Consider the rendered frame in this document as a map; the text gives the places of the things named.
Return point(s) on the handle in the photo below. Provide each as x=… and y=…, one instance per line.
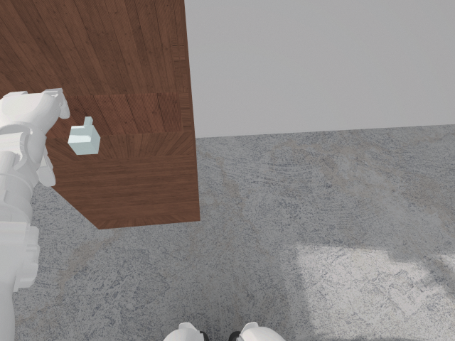
x=84, y=139

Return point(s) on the left robot upper arm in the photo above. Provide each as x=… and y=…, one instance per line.
x=19, y=252

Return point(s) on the robot right thigh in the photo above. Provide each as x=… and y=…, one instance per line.
x=259, y=334

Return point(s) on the drawer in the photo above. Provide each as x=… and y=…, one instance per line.
x=115, y=114

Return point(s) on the robot left forearm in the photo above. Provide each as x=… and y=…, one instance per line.
x=21, y=151

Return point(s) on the right robot shin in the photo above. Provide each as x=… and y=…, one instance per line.
x=249, y=325

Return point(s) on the cabinet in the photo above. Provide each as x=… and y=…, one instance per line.
x=98, y=47

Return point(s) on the robot left hand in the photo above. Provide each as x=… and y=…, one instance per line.
x=41, y=110

